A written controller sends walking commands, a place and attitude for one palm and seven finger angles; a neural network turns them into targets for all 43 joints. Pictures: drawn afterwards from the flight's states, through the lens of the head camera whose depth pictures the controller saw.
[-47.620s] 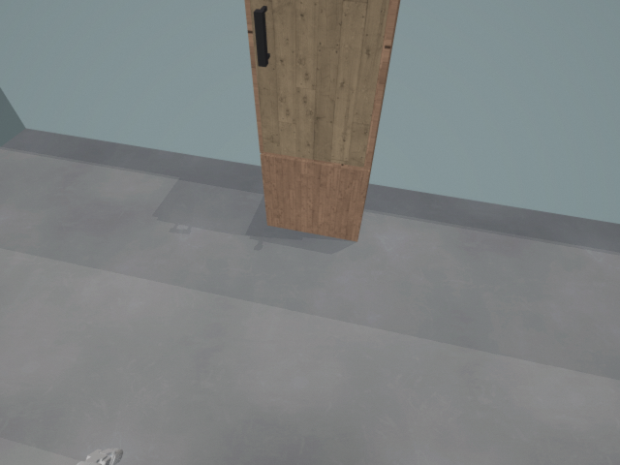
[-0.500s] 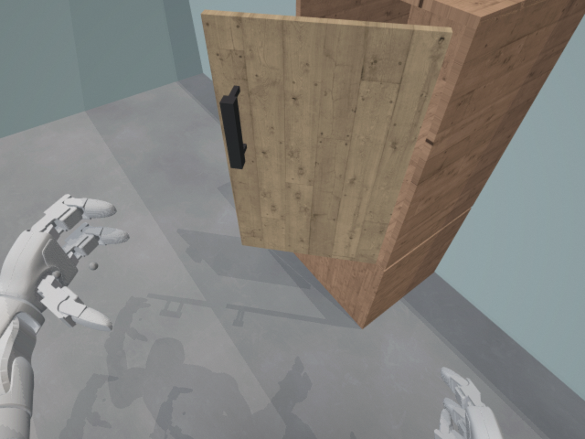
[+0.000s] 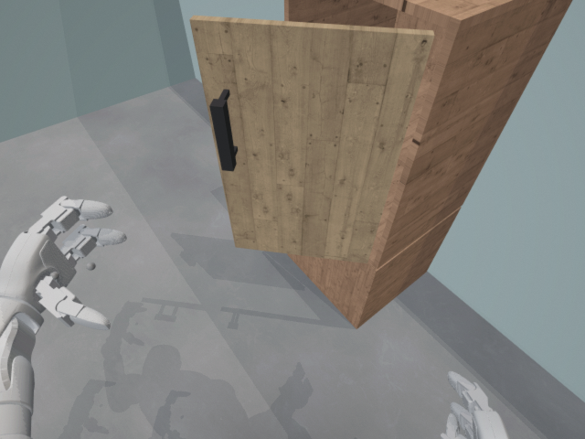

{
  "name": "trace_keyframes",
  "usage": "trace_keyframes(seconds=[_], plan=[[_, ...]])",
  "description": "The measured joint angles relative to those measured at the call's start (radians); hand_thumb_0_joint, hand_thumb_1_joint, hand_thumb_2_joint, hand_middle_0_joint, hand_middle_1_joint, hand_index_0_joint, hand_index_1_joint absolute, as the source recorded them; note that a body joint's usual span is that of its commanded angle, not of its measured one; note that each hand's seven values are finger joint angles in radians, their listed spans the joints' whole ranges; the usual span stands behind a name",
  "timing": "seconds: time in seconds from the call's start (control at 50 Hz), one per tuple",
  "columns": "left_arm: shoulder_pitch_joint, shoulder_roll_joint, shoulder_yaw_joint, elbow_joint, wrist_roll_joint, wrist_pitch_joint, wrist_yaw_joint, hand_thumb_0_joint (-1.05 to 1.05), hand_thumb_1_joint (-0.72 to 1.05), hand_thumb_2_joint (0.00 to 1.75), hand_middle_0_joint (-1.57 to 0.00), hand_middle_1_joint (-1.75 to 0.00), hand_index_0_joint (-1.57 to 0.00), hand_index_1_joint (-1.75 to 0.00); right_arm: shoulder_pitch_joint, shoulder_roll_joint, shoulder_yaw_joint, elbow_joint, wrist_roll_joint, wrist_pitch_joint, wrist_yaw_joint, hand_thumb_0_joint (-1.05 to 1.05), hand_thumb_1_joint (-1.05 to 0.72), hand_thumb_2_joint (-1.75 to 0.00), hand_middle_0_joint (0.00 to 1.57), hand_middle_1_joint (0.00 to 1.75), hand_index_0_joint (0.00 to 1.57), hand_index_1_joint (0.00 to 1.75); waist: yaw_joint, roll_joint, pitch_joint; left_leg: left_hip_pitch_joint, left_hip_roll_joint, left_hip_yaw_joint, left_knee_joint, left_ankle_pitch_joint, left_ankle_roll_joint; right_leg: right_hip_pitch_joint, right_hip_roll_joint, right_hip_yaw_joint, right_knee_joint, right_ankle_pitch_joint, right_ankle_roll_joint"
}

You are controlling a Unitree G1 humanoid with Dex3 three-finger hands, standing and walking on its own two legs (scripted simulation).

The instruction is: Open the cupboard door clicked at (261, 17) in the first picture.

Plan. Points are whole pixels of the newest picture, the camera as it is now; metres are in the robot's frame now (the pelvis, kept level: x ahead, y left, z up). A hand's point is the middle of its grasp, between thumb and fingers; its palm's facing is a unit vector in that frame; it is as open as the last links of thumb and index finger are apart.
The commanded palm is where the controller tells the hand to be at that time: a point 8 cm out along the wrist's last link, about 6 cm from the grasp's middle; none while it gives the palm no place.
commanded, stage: raise the hand with hooked fingers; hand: left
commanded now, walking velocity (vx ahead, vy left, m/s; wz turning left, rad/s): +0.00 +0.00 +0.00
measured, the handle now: (227, 130) +0.61 +0.17 +0.08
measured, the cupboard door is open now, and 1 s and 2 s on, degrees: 44 44 44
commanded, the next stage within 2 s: move the hooked fingers beside the handle in 0.02 s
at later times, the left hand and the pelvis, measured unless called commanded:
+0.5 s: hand (121, 228) +0.35 +0.26 +0.11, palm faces -0.07 -1.00 -0.01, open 14.0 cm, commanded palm +0.33 +0.31 +0.10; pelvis -0.01 +0.00 +0.00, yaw +0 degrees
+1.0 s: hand (150, 184) +0.44 +0.25 +0.10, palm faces -0.09 -1.00 +0.00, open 14.0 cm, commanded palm +0.43 +0.30 +0.10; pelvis +0.00 +0.01 -0.01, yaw -1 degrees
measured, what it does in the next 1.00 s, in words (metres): stands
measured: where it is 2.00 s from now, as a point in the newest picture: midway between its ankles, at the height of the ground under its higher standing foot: outside the picture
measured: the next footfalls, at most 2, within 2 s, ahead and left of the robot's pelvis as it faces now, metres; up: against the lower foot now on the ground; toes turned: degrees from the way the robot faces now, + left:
none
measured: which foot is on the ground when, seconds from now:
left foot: down 0.00-1.00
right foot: down 0.00-1.00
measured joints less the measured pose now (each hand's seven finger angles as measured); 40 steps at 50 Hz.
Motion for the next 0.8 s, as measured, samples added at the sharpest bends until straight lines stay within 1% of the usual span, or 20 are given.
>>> trace_keyframes(seconds=[0.18,0.24,0.3,0.4,0.52,0.6,0.8], plan=[[-0.018,0.001,-0.005,0.029,0.0,-0.003,-0.01,-0.01,-0.5,0.3,-0.3,-1.2,-0.3,-1.2,-0.01,0.002,0.007,-0.001,0.001,-0.001,-0.002,0.01,-0.9,-0.9,0.21,0.3,0.21,0.3,0.005,0.001,0.0,-0.012,0.0,-0.004,0.009,0.002,0.0,-0.009,-0.001,-0.003,0.007,0.001,-0.001],[-0.071,0.004,-0.015,0.072,0.012,-0.005,-0.008,-0.01,-0.5,0.3,-0.3,-1.2,-0.3,-1.2,-0.013,-0.002,0.007,0.006,0.001,0.001,-0.01,0.01,-0.9,-0.9,0.21,0.3,0.21,0.3,0.007,0.0,0.007,-0.023,-0.002,-0.011,0.021,0.001,0.0,-0.016,-0.003,-0.01,0.014,0.0,-0.001],[-0.136,0.01,-0.029,0.123,0.026,-0.013,0.0,-0.01,-0.5,0.3,-0.3,-1.2,-0.3,-1.2,-0.016,-0.004,0.007,0.017,0.002,0.003,-0.016,0.01,-0.9,-0.9,0.21,0.3,0.21,0.3,0.003,-0.004,0.01,-0.037,-0.004,-0.015,0.027,0.002,0.0,-0.027,-0.005,-0.014,0.019,0.001,-0.002],[-0.218,0.02,-0.046,0.188,0.041,-0.024,0.004,-0.01,-0.5,0.3,-0.3,-1.2,-0.3,-1.2,-0.007,-0.005,0.006,0.021,0.0,0.013,-0.013,0.01,-0.9,-0.9,0.21,0.3,0.21,0.3,-0.014,-0.009,0.003,-0.054,-0.005,-0.009,0.029,0.004,0.001,-0.047,-0.006,-0.008,0.024,0.003,-0.001],[-0.293,0.043,-0.034,0.284,0.062,-0.026,0.019,-0.01,-0.5,0.3,-0.3,-1.2,-0.3,-1.2,0.019,-0.009,0.005,0.01,-0.003,0.039,0.003,0.01,-0.9,-0.9,0.21,0.3,0.21,0.3,-0.039,-0.015,-0.006,-0.078,-0.003,0.005,0.033,0.001,0.003,-0.081,-0.004,0.007,0.035,0.003,0.0],[-0.345,0.06,-0.023,0.349,0.077,-0.044,0.027,-0.01,-0.5,0.3,-0.3,-1.2,-0.3,-1.2,0.04,-0.013,0.002,0.012,-0.005,0.058,0.009,0.01,-0.9,-0.9,0.21,0.3,0.21,0.3,-0.051,-0.017,-0.004,-0.102,0.0,0.008,0.044,-0.003,0.004,-0.106,-0.002,0.01,0.043,0.002,0.001],[-0.48,0.101,-0.017,0.488,0.103,-0.089,0.018,-0.01,-0.5,0.3,-0.3,-1.2,-0.3,-1.2,0.083,-0.02,-0.008,0.037,-0.009,0.108,0.016,0.01,-0.9,-0.9,0.21,0.3,0.21,0.3,-0.076,-0.023,-0.013,-0.159,0.004,0.01,0.066,-0.012,0.006,-0.16,0.001,0.013,0.056,-0.001,0.003]])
